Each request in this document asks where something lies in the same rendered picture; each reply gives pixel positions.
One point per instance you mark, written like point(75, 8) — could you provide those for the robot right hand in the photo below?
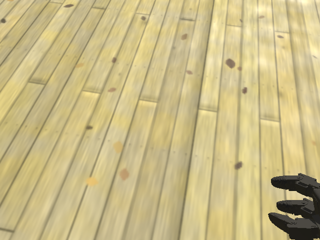
point(308, 227)

